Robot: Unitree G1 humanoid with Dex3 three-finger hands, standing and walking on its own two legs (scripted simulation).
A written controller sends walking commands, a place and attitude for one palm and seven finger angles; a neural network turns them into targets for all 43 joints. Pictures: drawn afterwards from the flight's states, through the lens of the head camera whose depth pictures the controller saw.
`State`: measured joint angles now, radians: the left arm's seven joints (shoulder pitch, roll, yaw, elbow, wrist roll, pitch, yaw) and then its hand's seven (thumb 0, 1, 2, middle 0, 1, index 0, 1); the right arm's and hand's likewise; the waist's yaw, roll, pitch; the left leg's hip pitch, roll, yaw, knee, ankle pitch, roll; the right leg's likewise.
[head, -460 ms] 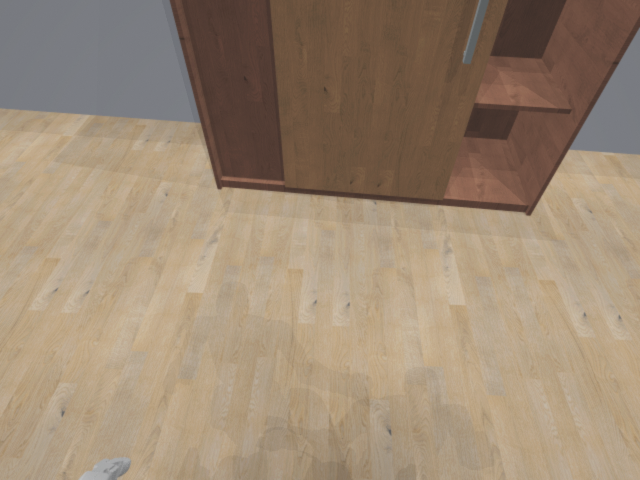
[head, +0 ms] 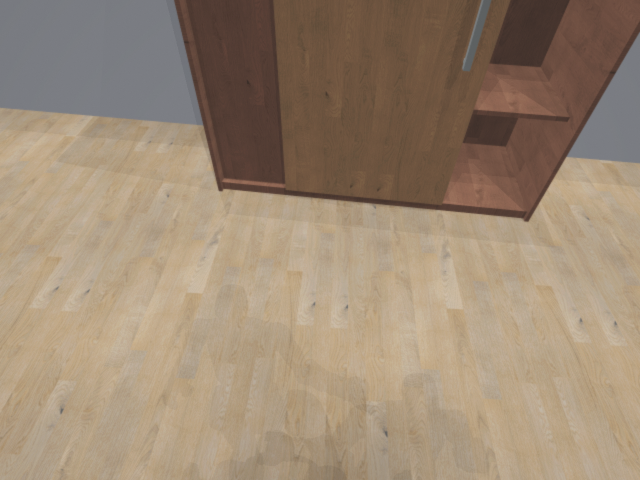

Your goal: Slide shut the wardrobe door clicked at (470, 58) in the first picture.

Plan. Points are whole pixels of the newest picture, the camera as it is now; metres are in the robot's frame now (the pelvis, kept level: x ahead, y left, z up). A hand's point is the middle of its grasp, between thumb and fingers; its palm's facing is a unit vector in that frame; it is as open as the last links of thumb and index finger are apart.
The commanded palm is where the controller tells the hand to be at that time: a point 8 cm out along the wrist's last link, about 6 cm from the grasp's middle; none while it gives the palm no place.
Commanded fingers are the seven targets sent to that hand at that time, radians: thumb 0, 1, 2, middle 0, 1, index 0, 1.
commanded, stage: stand and wait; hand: left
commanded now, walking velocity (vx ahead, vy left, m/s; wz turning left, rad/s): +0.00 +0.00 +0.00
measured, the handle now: (481, 10) +1.37 -0.40 +0.09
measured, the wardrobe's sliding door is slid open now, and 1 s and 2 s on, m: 0.39 0.39 0.39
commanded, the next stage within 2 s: look at it before walking up in 0.36 s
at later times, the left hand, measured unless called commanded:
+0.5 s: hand out of the picture +0.07 +0.24 -0.15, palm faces -0.02 -0.94 -0.35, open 7.4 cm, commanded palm none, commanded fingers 0.00 0.90 0.90 -0.20 -0.30 -0.20 -0.30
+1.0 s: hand out of the picture +0.05 +0.25 -0.15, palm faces -0.02 -0.94 -0.34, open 7.4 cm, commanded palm none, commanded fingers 0.00 0.90 0.90 -0.20 -0.30 -0.20 -0.30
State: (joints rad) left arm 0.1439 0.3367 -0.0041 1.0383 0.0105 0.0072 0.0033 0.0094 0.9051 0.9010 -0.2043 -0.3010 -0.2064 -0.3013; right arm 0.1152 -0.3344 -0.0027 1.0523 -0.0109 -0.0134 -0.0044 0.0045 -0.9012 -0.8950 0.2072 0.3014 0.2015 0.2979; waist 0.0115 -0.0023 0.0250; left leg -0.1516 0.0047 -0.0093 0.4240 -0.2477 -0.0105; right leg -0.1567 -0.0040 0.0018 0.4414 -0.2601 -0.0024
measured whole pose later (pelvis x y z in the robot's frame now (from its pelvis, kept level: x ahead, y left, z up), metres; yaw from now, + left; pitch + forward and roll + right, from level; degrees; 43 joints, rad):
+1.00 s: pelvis -0.02 +0.00 +0.00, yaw +0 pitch -2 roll +0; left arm 0.15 0.34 -0.01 1.09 0.01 0.00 0.00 0.01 0.91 0.90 -0.20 -0.30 -0.21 -0.30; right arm 0.14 -0.34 0.00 1.12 0.00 -0.02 0.00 0.00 -0.90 -0.90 0.21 0.30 0.20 0.30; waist 0.01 0.00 0.03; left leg -0.14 0.02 -0.01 0.36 -0.19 -0.02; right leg -0.14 0.01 0.00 0.38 -0.20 -0.01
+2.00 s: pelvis +0.13 +0.02 +0.00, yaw -27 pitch +1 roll -2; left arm 0.25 0.28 0.11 0.95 0.04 0.03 -0.04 0.01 0.91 0.90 -0.20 -0.30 -0.20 -0.30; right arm 0.34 -0.14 -0.02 0.98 -0.01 -0.09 -0.03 0.00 -0.90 -0.90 0.20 0.30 0.20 0.30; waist 0.02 -0.06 0.00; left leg -0.09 0.06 0.20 0.39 -0.31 0.02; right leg -0.62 -0.03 0.00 1.20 -0.21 0.01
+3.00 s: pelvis +0.51 -0.23 -0.01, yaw -52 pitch -1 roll +0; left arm 0.39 0.16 0.07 1.09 0.03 0.00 -0.01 0.01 0.91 0.90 -0.20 -0.30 -0.20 -0.30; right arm 0.21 -0.14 -0.05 0.98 -0.01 -0.09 -0.02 -0.01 -0.93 -0.89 0.21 0.30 0.20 0.30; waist 0.06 -0.05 0.04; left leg -0.20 0.04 0.23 0.50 -0.28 0.05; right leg -0.50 -0.06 -0.01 1.22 -0.30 -0.02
